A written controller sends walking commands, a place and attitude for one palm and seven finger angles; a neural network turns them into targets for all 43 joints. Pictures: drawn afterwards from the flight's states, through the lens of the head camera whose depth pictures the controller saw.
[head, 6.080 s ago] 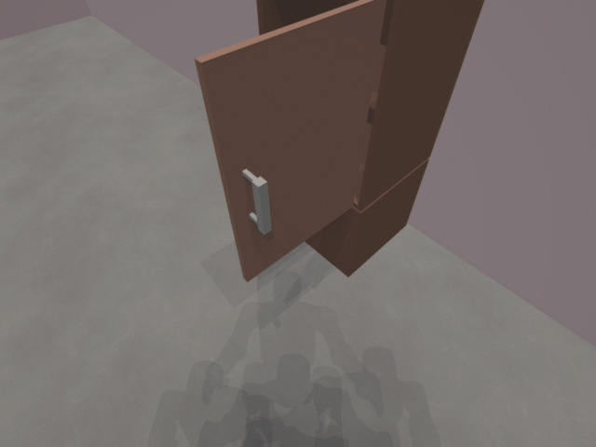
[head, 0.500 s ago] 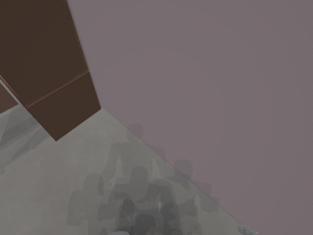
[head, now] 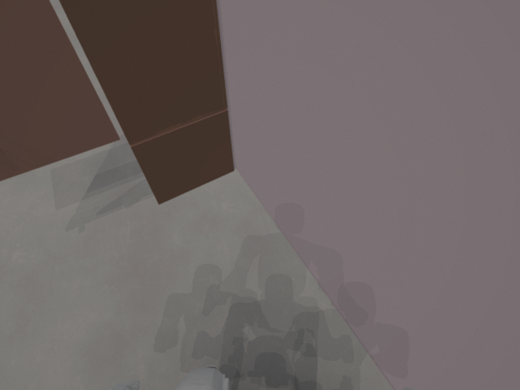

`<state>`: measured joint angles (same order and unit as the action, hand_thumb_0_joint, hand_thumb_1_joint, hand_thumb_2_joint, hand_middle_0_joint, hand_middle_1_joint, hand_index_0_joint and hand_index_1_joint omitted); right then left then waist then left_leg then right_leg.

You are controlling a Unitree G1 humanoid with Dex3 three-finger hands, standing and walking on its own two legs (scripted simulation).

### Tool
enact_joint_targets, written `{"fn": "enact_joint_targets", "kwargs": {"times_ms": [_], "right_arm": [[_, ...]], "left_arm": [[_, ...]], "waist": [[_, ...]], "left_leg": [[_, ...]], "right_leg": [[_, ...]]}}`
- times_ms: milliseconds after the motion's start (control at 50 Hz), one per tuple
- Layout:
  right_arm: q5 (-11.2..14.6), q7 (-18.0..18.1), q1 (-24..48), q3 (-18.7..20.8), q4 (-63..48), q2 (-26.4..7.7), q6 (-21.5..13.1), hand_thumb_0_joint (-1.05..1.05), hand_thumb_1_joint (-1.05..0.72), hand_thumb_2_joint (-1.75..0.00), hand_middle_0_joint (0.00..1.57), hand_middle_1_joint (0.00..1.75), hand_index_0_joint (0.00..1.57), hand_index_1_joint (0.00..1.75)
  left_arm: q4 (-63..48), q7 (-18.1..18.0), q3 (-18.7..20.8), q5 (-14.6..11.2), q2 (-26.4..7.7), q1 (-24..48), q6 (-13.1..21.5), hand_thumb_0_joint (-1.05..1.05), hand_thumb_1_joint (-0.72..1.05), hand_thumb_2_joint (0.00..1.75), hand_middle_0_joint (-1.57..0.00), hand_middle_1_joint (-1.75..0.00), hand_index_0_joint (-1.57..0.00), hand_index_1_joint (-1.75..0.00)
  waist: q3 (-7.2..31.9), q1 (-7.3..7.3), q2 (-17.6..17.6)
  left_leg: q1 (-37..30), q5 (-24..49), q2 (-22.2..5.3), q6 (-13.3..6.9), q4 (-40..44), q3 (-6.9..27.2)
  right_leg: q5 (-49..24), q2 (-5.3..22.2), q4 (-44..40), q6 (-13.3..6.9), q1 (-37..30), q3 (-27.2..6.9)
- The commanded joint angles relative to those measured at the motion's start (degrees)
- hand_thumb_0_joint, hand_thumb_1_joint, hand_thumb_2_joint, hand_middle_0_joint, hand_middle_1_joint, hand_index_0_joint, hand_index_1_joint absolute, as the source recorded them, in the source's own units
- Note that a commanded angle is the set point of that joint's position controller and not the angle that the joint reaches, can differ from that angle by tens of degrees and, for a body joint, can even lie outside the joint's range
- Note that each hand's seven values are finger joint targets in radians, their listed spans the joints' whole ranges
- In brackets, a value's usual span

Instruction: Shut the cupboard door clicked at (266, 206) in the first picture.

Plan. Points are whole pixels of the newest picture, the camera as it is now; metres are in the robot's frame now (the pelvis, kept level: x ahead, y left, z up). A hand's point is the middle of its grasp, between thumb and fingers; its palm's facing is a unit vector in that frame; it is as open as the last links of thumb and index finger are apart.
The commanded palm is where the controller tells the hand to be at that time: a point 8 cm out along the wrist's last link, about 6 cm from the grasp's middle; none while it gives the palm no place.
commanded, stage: turn to face it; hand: left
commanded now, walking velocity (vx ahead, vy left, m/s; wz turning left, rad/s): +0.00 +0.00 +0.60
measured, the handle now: out of the picture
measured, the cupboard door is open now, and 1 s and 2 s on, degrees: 88 88 88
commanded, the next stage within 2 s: take the last steps up to it in 0.70 s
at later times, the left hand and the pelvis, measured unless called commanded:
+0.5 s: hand out of the picture +0.07 +0.20 -0.15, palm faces +0.29 -0.91 -0.31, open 7.3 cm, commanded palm none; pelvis +0.03 -0.04 -0.01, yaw +18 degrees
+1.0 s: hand out of the picture -0.01 +0.17 -0.17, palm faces +0.51 -0.83 -0.23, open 7.4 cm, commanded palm none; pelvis +0.05 -0.03 +0.00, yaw +28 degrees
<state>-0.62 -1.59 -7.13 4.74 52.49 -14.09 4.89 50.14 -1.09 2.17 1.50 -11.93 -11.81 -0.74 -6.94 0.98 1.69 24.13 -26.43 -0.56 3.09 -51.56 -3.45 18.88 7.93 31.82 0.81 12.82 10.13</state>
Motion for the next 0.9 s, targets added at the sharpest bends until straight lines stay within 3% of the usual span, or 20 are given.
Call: {"fn": "enact_joint_targets", "kwargs": {"times_ms": [0,40,60,80,180,300,340,360,380,400,440,500,600,640,680,700,720,740,780,880], "right_arm": [[0.1,-0.3,2.5,-0.3,-5.7,-2.7,-2.7,0.00,-0.90,-0.90,0.20,0.30,0.20,0.30],[-0.3,-0.1,-4.0,0.8,-4.2,-7.0,-3.4,0.00,-0.90,-0.90,0.20,0.30,0.20,0.30],[-1.0,0.3,-8.2,2.6,-3.8,-14.1,-3.8,0.00,-0.90,-0.90,0.20,0.30,0.20,0.30],[-0.8,0.8,-11.6,3.0,-2.5,-16.6,-3.2,0.00,-0.90,-0.90,0.20,0.30,0.20,0.30],[-1.0,2.5,-2.5,1.3,-4.1,-10.7,-4.0,0.00,-0.90,-0.90,0.20,0.30,0.20,0.30],[-1.1,2.1,-1.4,1.8,-4.2,-11.0,-3.2,0.00,-0.90,-0.90,0.20,0.30,0.20,0.30],[-0.8,2.0,0.9,1.9,-4.9,-10.6,-2.9,0.00,-0.90,-0.90,0.20,0.30,0.20,0.30],[-0.3,1.8,1.6,1.8,-5.5,-9.2,-2.8,0.00,-0.90,-0.90,0.20,0.30,0.20,0.30],[0.2,1.4,0.6,1.3,-6.6,-5.2,-2.8,0.00,-0.90,-0.90,0.20,0.30,0.20,0.30],[0.0,1.1,1.8,1.4,-7.7,-5.2,-2.6,0.00,-0.90,-0.90,0.20,0.30,0.20,0.30],[-0.4,1.0,2.5,1.4,-5.9,-5.2,-1.8,0.00,-0.90,-0.90,0.20,0.30,0.20,0.30],[-0.1,0.3,1.3,0.5,-4.1,-3.2,-1.7,0.00,-0.90,-0.90,0.20,0.30,0.20,0.30],[0.2,0.3,4.4,-0.9,-3.7,-1.1,-2.6,0.00,-0.90,-0.90,0.20,0.30,0.20,0.30],[0.2,0.7,2.2,-1.2,-2.9,-1.5,-3.1,0.00,-0.90,-0.90,0.20,0.30,0.20,0.30],[-0.2,0.8,-2.4,-0.8,-1.2,-3.8,-3.8,0.00,-0.90,-0.90,0.20,0.30,0.20,0.30],[-0.8,1.0,-4.0,0.2,-1.1,-8.4,-4.2,0.00,-0.90,-0.90,0.20,0.30,0.20,0.30],[-1.0,1.5,-6.3,1.1,-0.8,-12.6,-3.8,0.00,-0.90,-0.90,0.20,0.30,0.20,0.30],[-1.1,2.2,-6.6,1.0,-0.4,-12.3,-3.5,0.00,-0.90,-0.90,0.20,0.30,0.20,0.30],[-1.1,3.2,-2.6,0.2,-0.9,-9.5,-3.8,0.00,-0.90,-0.90,0.20,0.30,0.20,0.30],[-1.2,2.8,-2.8,-0.1,-0.2,-8.5,-4.4,0.00,-0.90,-0.90,0.20,0.30,0.20,0.30]], "left_arm": [[-2.1,-0.5,4.2,0.0,-13.2,-3.8,0.9,0.00,0.90,0.90,-0.20,-0.30,-0.20,-0.30],[-3.0,-0.1,4.3,-1.0,-12.3,-2.0,0.5,0.00,0.90,0.90,-0.20,-0.30,-0.20,-0.30],[-5.4,0.4,3.5,-1.3,-8.1,-1.2,0.2,0.00,0.90,0.90,-0.20,-0.30,-0.20,-0.30],[-7.4,0.1,2.4,-0.7,-7.4,2.8,-0.4,0.00,0.90,0.90,-0.20,-0.30,-0.20,-0.30],[-3.9,0.5,2.9,-0.8,-6.8,3.7,-1.1,0.00,0.90,0.90,-0.20,-0.30,-0.20,-0.30],[-3.9,0.6,2.5,-1.0,-6.1,2.7,-0.7,0.00,0.90,0.90,-0.20,-0.30,-0.20,-0.30],[-3.0,0.4,2.8,-1.1,-6.5,-1.5,-0.1,0.00,0.90,0.90,-0.20,-0.30,-0.20,-0.30],[-2.4,0.1,3.3,-0.9,-8.6,-4.4,0.4,0.00,0.90,0.90,-0.20,-0.30,-0.20,-0.30],[-2.2,-0.5,4.5,0.1,-13.9,-6.4,1.0,0.00,0.90,0.90,-0.20,-0.30,-0.20,-0.30],[-2.5,-0.6,4.5,0.3,-16.5,-5.7,1.0,0.00,0.90,0.90,-0.20,-0.30,-0.20,-0.30],[-3.3,-1.0,3.4,-0.1,-12.2,-1.1,1.1,0.00,0.90,0.90,-0.20,-0.30,-0.20,-0.30],[-3.7,-1.0,2.7,0.1,-9.4,0.9,1.3,0.00,0.90,0.90,-0.20,-0.30,-0.20,-0.30],[-0.6,-0.8,3.5,0.3,-11.5,-5.1,1.6,0.00,0.90,0.90,-0.20,-0.30,-0.20,-0.30],[0.1,-0.8,3.7,0.0,-12.1,-4.7,1.5,0.00,0.90,0.90,-0.20,-0.30,-0.20,-0.30],[0.4,-0.5,3.5,-0.9,-11.3,-2.9,1.2,0.00,0.90,0.90,-0.20,-0.30,-0.20,-0.30],[-0.6,-0.2,3.1,-1.2,-8.6,-3.2,0.9,0.00,0.90,0.90,-0.20,-0.30,-0.20,-0.30],[-2.1,-0.1,1.7,-1.4,-5.2,-1.8,0.3,0.00,0.90,0.90,-0.20,-0.30,-0.20,-0.30],[-2.3,-0.4,1.8,-0.9,-6.6,1.2,-0.6,0.00,0.90,0.90,-0.20,-0.30,-0.20,-0.30],[-0.2,-0.1,2.1,-0.9,-6.1,1.8,-1.2,0.00,0.90,0.90,-0.20,-0.30,-0.20,-0.30],[1.5,1.4,1.7,-0.5,-4.0,0.4,-0.2,0.00,0.90,0.90,-0.20,-0.30,-0.20,-0.30]], "waist": [[10.0,-2.70,9.5],[13.0,1.51,1.6],[14.7,3.73,-17.4],[14.3,5.15,-16.8],[9.1,0.18,-11.6],[9.8,-0.16,-12.2],[10.4,-2.48,-11.1],[10.8,-4.04,-5.9],[11.5,-4.67,10.5],[9.8,-4.94,14.9],[6.0,-2.50,14.5],[6.8,-1.00,11.6],[9.2,-3.99,9.7],[10.0,-2.69,9.3],[11.7,0.31,5.3],[13.7,0.98,-7.1],[12.6,2.22,-18.9],[11.2,2.93,-13.4],[8.6,1.02,-14.5],[8.3,-0.18,-11.7]], "left_leg": [[-4.2,5.4,0.9,-0.6,16.1,-3.3],[-19.0,21.1,-2.4,-3.0,27.0,0.8],[-28.3,42.2,-18.8,-11.5,28.6,23.4],[-26.0,47.2,-25.2,-17.6,29.6,27.9],[-16.1,38.8,-13.6,-12.5,29.7,16.8],[-11.5,34.5,-10.9,-11.3,28.1,18.1],[-6.7,30.9,-8.9,-9.4,24.8,18.1],[-1.9,23.3,-5.8,-6.9,20.4,16.4],[8.6,5.6,2.1,-2.3,7.9,8.0],[8.5,-10.4,3.9,-1.0,-6.3,5.6],[9.4,-5.3,0.4,-1.2,-19.1,7.6],[6.3,-1.0,-0.6,0.0,-12.5,4.0],[0.4,-0.9,1.2,-0.4,7.6,-0.8],[-4.4,4.7,1.7,-0.9,16.2,-1.6],[-16.3,18.3,0.1,-2.4,28.4,-0.7],[-24.9,33.2,-10.8,-6.6,29.5,12.1],[-24.7,50.6,-22.3,-15.1,30.6,23.2],[-20.4,45.0,-22.1,-17.4,30.8,22.3],[-16.3,40.6,-17.8,-15.9,31.2,18.8],[-14.6,20.2,-12.2,-13.1,32.3,14.0]], "right_leg": [[-35.9,12.0,-1.9,-4.8,-10.0,-4.5],[-27.1,10.2,9.9,-0.4,0.0,-0.7],[7.5,1.3,23.7,4.5,17.1,1.3],[21.1,-0.6,31.0,3.8,21.2,-5.2],[8.0,-1.8,31.1,4.1,18.2,-9.5],[6.5,-6.5,11.8,3.3,6.3,-6.8],[-1.4,-7.4,0.6,3.1,-2.7,-5.9],[-6.2,-4.4,-7.8,2.4,-9.4,-8.3],[-10.5,10.4,-14.7,-2.2,-16.2,-24.3],[-18.2,21.3,-16.2,-8.8,-9.5,-30.3],[-21.1,15.6,-13.6,-10.1,-3.3,-24.3],[-31.8,10.3,-10.3,-7.5,-5.5,-11.4],[-42.3,10.8,-6.4,-7.6,-12.7,-9.6],[-42.5,10.3,-3.7,-6.3,-12.0,-8.3],[-35.2,8.4,3.0,-2.3,-5.3,-5.2],[-17.0,3.0,11.9,1.3,5.7,-1.8],[17.4,-1.3,20.1,3.3,13.7,-3.3],[18.8,-1.7,25.5,2.7,13.4,-7.7],[13.6,-1.8,28.4,2.4,14.5,-10.3],[10.7,-4.7,16.0,1.7,8.2,-5.3]]}}
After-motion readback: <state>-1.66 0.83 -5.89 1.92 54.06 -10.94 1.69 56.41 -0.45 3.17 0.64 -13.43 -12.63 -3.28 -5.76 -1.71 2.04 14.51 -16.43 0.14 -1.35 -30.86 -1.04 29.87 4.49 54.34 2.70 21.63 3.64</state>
